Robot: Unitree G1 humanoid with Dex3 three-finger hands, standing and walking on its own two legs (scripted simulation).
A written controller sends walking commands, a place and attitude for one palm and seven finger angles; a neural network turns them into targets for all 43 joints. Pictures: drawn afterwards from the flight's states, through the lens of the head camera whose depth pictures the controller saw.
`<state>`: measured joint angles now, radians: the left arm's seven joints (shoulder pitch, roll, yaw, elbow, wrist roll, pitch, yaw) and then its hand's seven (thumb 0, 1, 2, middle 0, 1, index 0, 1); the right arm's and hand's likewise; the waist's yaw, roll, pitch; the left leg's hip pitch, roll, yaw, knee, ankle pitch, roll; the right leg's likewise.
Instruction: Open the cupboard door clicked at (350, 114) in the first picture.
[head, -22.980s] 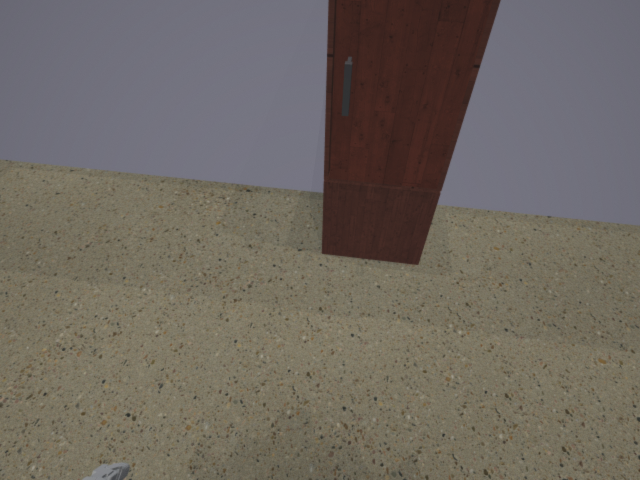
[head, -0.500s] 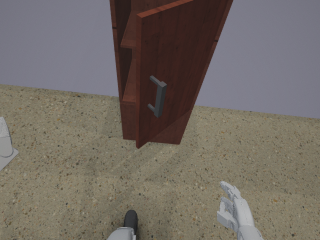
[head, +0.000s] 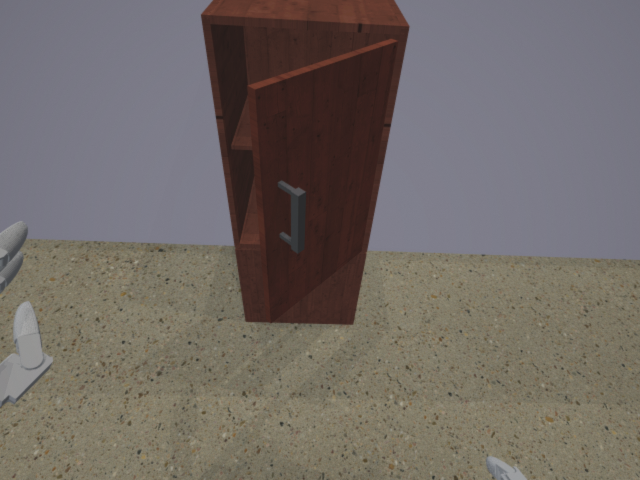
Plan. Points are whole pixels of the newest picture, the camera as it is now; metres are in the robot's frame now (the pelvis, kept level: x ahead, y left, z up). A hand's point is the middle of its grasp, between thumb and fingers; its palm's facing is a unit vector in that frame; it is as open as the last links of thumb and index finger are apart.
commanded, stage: stop stepping back and stand still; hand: left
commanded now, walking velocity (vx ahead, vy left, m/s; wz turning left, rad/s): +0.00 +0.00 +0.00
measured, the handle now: (290, 217) +0.59 +0.08 -0.01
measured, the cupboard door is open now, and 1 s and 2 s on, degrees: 47 47 47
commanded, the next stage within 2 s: let the arm hang, fingers relaxed in 0.82 s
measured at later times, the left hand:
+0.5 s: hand out of the picture +0.13 +0.31 +0.17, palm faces +0.49 -0.75 -0.45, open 7.4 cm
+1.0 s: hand (2, 445) +0.14 +0.32 +0.07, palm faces +0.32 -0.81 -0.50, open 7.4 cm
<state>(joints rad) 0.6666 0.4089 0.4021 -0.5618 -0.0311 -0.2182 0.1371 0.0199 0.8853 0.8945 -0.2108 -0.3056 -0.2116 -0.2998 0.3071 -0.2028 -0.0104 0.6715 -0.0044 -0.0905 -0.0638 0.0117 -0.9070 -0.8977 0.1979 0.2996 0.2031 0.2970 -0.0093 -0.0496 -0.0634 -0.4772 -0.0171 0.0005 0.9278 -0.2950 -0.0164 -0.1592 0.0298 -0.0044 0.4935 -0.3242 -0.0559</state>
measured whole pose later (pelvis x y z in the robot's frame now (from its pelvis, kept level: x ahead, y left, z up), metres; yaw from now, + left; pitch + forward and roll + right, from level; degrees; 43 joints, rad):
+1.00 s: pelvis -0.06 +0.04 +0.00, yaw +4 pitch +0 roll -2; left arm 0.40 0.39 0.24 -0.08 0.01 -0.12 0.07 0.01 0.90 0.90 -0.20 -0.30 -0.20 -0.30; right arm 0.19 -0.27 -0.01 0.77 -0.01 -0.12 0.00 0.01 -0.91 -0.90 0.20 0.30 0.20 0.30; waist 0.01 0.08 -0.01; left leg -0.35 0.00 -0.02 0.52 -0.16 0.02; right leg -0.23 0.01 -0.07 0.47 -0.23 0.00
